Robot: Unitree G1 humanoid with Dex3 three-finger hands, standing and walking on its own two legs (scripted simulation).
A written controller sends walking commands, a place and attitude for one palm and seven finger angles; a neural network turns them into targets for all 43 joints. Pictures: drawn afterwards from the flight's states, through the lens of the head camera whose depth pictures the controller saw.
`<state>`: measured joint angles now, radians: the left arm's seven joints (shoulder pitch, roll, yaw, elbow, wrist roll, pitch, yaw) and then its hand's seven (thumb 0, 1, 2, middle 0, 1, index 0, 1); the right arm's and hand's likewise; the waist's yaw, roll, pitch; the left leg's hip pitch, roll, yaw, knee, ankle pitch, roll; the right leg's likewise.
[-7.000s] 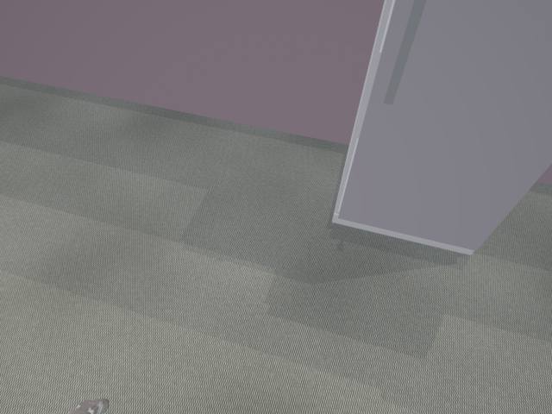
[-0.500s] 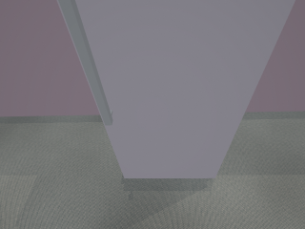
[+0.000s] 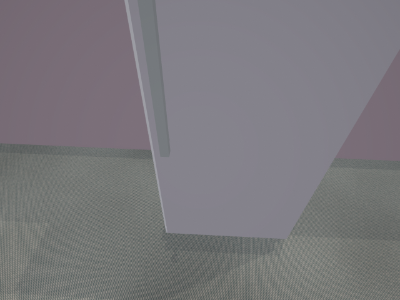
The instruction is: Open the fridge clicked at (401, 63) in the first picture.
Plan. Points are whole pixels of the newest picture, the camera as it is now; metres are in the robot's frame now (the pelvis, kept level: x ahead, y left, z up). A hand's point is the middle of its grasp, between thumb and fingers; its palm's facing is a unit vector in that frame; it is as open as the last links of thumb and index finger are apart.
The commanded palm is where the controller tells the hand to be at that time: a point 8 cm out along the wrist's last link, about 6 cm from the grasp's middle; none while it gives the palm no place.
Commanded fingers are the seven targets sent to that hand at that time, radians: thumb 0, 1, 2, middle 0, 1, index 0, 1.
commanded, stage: come to a stop and stand still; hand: left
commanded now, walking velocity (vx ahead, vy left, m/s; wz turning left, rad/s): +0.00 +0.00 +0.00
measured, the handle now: (158, 78) +0.54 +0.15 +0.19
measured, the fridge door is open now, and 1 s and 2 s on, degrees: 0 0 0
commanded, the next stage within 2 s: look again from close up in 0.80 s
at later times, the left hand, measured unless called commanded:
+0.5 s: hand out of the picture +0.04 +0.23 -0.14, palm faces -0.03 -0.94 -0.33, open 7.4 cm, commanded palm none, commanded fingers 0.00 0.90 0.90 -0.20 -0.30 -0.20 -0.30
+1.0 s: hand out of the picture +0.04 +0.20 -0.14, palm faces +0.01 -0.95 -0.31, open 7.4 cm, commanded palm none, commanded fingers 0.00 0.90 0.90 -0.20 -0.30 -0.20 -0.30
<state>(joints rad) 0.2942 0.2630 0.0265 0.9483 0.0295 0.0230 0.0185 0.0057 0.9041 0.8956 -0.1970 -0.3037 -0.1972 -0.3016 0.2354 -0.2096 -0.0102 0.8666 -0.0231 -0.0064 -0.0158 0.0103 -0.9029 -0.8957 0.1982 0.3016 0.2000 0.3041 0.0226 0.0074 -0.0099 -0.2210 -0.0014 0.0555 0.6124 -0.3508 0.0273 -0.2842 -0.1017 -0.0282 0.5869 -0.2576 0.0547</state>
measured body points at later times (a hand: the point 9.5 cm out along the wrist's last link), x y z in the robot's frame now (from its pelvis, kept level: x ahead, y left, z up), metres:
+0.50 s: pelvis -0.02 -0.02 +0.01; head -0.03 -0.01 +0.46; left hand +0.04 +0.28 -0.12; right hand +0.02 -0.32 -0.12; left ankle -0.01 +0.10 -0.73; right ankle +0.03 -0.17 -0.73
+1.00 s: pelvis -0.02 -0.03 +0.02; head -0.02 -0.04 +0.47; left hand +0.04 +0.25 -0.12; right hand +0.05 -0.31 -0.12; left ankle -0.01 +0.10 -0.73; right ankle +0.03 -0.17 -0.73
